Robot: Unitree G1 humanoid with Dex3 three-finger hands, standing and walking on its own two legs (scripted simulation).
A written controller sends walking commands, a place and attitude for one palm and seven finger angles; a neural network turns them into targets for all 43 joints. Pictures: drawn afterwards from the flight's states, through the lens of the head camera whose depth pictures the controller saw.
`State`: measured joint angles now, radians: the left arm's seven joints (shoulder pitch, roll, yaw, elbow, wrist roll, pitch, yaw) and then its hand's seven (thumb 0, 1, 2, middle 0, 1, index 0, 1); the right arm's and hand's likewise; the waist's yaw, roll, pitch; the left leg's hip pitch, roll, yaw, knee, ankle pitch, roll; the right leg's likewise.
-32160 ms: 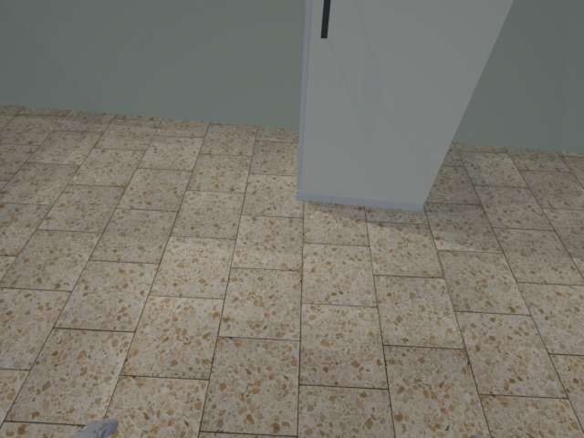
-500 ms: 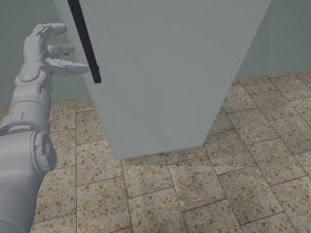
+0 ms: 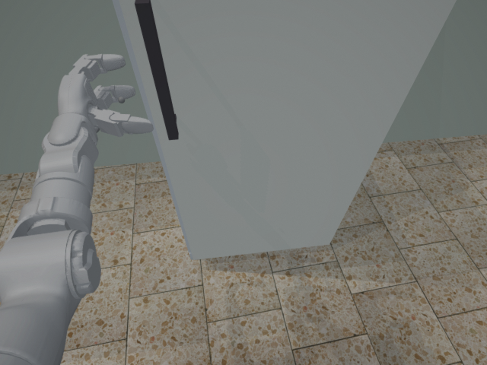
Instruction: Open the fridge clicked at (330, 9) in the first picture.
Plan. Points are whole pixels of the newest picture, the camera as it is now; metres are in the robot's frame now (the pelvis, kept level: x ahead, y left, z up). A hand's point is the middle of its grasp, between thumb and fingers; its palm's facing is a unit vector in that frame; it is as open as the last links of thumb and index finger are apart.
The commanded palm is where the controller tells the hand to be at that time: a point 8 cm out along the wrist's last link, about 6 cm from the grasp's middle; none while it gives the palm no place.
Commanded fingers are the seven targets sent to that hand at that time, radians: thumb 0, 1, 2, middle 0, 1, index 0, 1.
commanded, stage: move the hooked fingers beside the handle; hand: left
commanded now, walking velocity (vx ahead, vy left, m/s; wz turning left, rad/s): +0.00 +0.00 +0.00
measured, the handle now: (161, 74) +0.57 +0.13 +0.18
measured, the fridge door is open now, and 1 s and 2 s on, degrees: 0 0 0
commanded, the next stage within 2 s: feel for the door with the fingertips in 1.30 s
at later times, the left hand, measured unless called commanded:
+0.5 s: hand (125, 94) +0.50 +0.18 +0.19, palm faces +0.10 -0.99 +0.03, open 14.0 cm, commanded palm +0.47 +0.24 +0.19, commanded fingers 0.00 -0.50 0.30 -0.30 -1.20 -0.30 -1.20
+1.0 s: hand (117, 99) +0.48 +0.19 +0.19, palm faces +0.09 -1.00 +0.02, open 14.0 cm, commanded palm +0.47 +0.24 +0.19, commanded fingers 0.00 -0.50 0.30 -0.30 -1.20 -0.30 -1.20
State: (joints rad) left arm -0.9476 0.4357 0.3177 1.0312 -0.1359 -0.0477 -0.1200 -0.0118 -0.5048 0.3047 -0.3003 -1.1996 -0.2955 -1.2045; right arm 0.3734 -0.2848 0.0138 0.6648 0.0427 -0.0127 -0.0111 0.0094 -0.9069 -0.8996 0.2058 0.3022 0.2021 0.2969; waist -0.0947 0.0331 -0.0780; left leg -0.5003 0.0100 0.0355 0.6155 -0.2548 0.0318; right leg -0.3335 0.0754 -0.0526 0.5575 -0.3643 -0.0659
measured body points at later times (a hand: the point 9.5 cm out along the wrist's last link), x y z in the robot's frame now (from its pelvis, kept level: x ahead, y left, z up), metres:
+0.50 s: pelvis -0.01 +0.00 +0.00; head +0.04 +0.00 +0.45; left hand +0.49 +0.23 +0.19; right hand -0.02 -0.27 -0.12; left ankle +0.03 +0.10 -0.73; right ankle -0.06 -0.08 -0.73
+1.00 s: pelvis -0.01 +0.01 +0.00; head +0.03 +0.02 +0.45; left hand +0.47 +0.24 +0.19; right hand +0.04 -0.25 -0.12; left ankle +0.03 +0.10 -0.73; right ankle -0.06 -0.08 -0.73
